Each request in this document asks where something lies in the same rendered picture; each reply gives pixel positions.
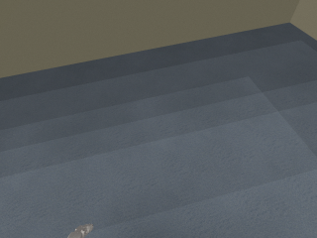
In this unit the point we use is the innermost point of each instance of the left robot hand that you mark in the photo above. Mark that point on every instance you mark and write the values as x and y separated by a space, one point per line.
81 231

